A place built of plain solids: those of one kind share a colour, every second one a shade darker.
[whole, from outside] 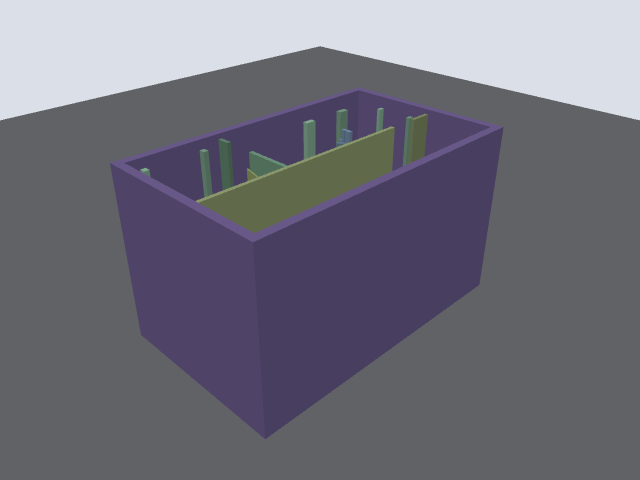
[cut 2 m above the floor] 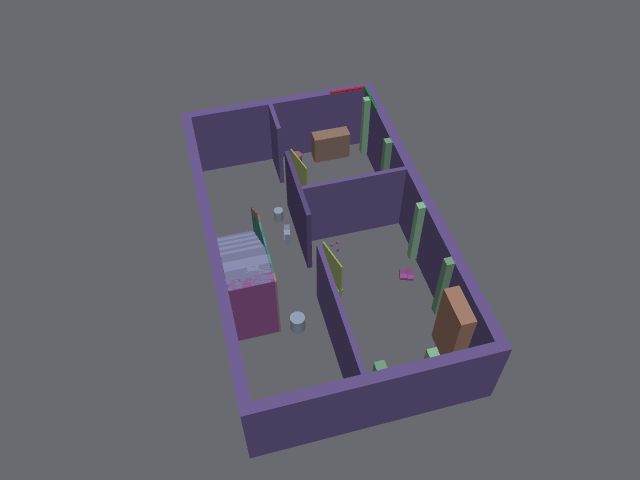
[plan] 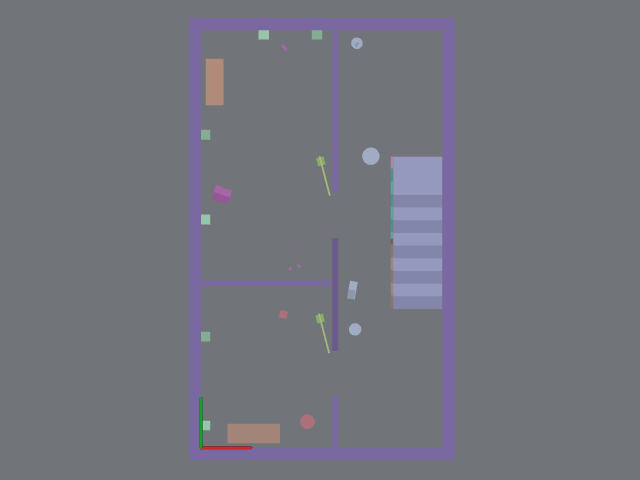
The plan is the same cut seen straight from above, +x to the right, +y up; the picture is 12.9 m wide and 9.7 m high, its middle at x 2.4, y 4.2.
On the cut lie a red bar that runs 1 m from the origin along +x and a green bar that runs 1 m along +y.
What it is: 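A home built round its stair; the hall at the stair's foot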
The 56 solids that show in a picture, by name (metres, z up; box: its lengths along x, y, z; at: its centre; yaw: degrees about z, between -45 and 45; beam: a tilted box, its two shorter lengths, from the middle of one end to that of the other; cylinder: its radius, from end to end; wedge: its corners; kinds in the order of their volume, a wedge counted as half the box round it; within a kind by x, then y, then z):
{
 "wall_1": {"box": [0.25, 8.94, 5.29], "at": [-0.12, 4.22, 2.59]},
 "wall_2": {"box": [2.65, 0.12, 2.66], "at": [1.32, 3.33, 1.28]},
 "wall_3": {"box": [5.37, 0.25, 5.29], "at": [2.44, -0.12, 2.59]},
 "wall_4": {"box": [5.37, 0.25, 5.29], "at": [2.44, 8.56, 2.59]},
 "wall_5": {"box": [0.12, 1.05, 2.66], "at": [2.71, 0.53, 1.28]},
 "wall_6": {"box": [0.12, 2.28, 2.66], "at": [2.71, 3.1, 1.28]},
 "wall_7": {"box": [0.12, 3.3, 2.66], "at": [2.71, 6.79, 1.28]},
 "wall_8": {"box": [0.25, 8.94, 5.29], "at": [5.0, 4.22, 2.59]},
 "step_1": {"box": [0.99, 0.79, 0.27], "at": [4.38, 3.2, 0.08]},
 "step_2": {"box": [0.99, 0.79, 0.49], "at": [4.38, 3.45, 0.19]},
 "step_3": {"box": [0.99, 0.79, 0.7], "at": [4.38, 3.71, 0.3]},
 "step_4": {"box": [0.99, 0.79, 0.92], "at": [4.38, 3.97, 0.41]},
 "step_5": {"box": [0.99, 0.79, 1.14], "at": [4.38, 4.22, 0.52]},
 "step_6": {"box": [0.99, 0.79, 1.36], "at": [4.38, 4.48, 0.63]},
 "step_7": {"box": [0.99, 0.79, 1.57], "at": [4.38, 4.74, 0.74]},
 "step_8": {"box": [0.99, 0.79, 1.79], "at": [4.38, 4.99, 0.85]},
 "step_9": {"box": [0.99, 0.79, 2.01], "at": [4.38, 5.25, 0.95]},
 "step_10": {"box": [0.99, 0.77, 2.23], "at": [4.38, 5.5, 1.06]},
 "step_11": {"box": [0.99, 0.52, 2.44], "at": [4.38, 5.62, 1.17]},
 "upper_partition_1": {"box": [0.12, 6.87, 2.53], "at": [2.71, 3.44, 3.83]},
 "upper_partition_2": {"box": [0.12, 0.66, 2.53], "at": [2.71, 8.1, 3.83]},
 "curtains_1": {"box": [0.19, 0.2, 2.22], "at": [0.09, 0.45, 1.17]},
 "curtains_2": {"box": [0.19, 0.16, 2.28], "at": [0.09, 0.45, 3.81]},
 "curtains_3": {"box": [0.19, 0.16, 2.28], "at": [0.09, 2.23, 3.81]},
 "curtains_4": {"box": [0.19, 0.2, 2.22], "at": [0.09, 2.25, 1.17]},
 "curtains_5": {"box": [0.19, 0.2, 2.26], "at": [0.09, 4.61, 1.19]},
 "curtains_6": {"box": [0.18, 0.34, 2.12], "at": [0.09, 6.11, 3.73]},
 "curtains_7": {"box": [0.19, 0.2, 2.26], "at": [0.09, 6.33, 1.19]},
 "curtains_8": {"box": [0.18, 0.34, 2.12], "at": [0.09, 7.56, 3.73]},
 "curtains_9": {"box": [0.12, 0.19, 2.21], "at": [1.01, 8.35, 3.78]},
 "curtains_10": {"box": [0.22, 0.19, 2.2], "at": [1.26, 8.35, 1.16]},
 "curtains_11": {"box": [0.12, 0.19, 2.21], "at": [2.16, 8.35, 3.78]},
 "curtains_12": {"box": [0.22, 0.19, 2.2], "at": [2.34, 8.35, 1.16]},
 "head_base_1": {"box": [0.99, 0.27, 2.56], "at": [4.38, 5.76, 1.23]},
 "slotfit_living_storage_1": {"box": [0.36, 0.94, 1.94], "at": [0.27, 7.39, 0.92]},
 "upper_split_1": {"box": [0.4, 0.12, 2.53], "at": [0.2, 2.84, 3.83]},
 "upper_split_2": {"box": [1.35, 0.12, 2.53], "at": [1.97, 2.84, 3.83]},
 "slotfit_kitchen_wall_table_1": {"box": [1.06, 0.4, 0.9], "at": [1.06, 0.29, 0.4]},
 "doorleaf_door_1": {"box": [0.84, 0.04, 2.08], "at": [1.66, 2.63, 3.6], "yaw": -14.1},
 "doorleaf_door_2": {"box": [0.039, 0.83, 2.08], "at": [2.48, 2.31, 0.99], "yaw": 14.6},
 "doorleaf_door_3": {"box": [0.038, 0.83, 2.07], "at": [2.49, 5.49, 0.99], "yaw": 14.6},
 "clutter_clhall_1": {"box": [0.15, 0.19, 0.47], "at": [3.03, 3.1, 0.19], "yaw": -10.0},
 "clutter_clhall_2": {"box": [0.15, 0.17, 0.47], "at": [3.06, 3.28, 0.19], "yaw": -10.0},
 "clutter_clhall_3": {"cylinder": 0.13, "from": [3.11, 2.39, -0.05], "to": [3.11, 2.39, 0.34]},
 "clutter_clhall_4": {"cylinder": 0.12, "from": [3.15, 8.17, -0.05], "to": [3.15, 8.17, 0.46]},
 "clutter_clhall_5": {"cylinder": 0.18, "from": [3.43, 5.89, -0.05], "to": [3.43, 5.89, 0.43]},
 "head_guard_1": {"box": [0.05, 0.25, 3.56], "at": [3.85, 5.77, 1.73]},
 "clutter_study_1": {"box": [0.36, 0.13, 0.9], "at": [0.51, 7.34, 3.84], "yaw": -0.7},
 "clutter_kitchen_1": {"box": [0.16, 0.16, 0.13], "at": [1.66, 2.7, 0.01], "yaw": -15.0},
 "clutter_kitchen_2": {"cylinder": 0.15, "from": [2.15, 0.53, -0.05], "to": [2.15, 0.53, 0.5]},
 "clutter_living_1": {"box": [0.17, 0.16, 0.13], "at": [0.31, 5.07, 0.02], "yaw": -14.6},
 "clutter_living_2": {"box": [0.16, 0.15, 0.13], "at": [0.35, 5.22, 0.02], "yaw": -14.6},
 "clutter_living_3": {"box": [0.19, 0.15, 0.13], "at": [0.48, 5.02, 0.02], "yaw": -14.6},
 "clutter_living_4": {"box": [0.19, 0.14, 0.13], "at": [0.52, 5.16, 0.02], "yaw": -14.6},
 "doorfit_door_1": {"box": [0.16, 0.17, 0.06], "at": [2.4, 2.61, 1.01], "yaw": 14.6},
 "doorfit_door_2": {"box": [0.16, 0.17, 0.06], "at": [2.42, 5.79, 1.04], "yaw": 14.6}
}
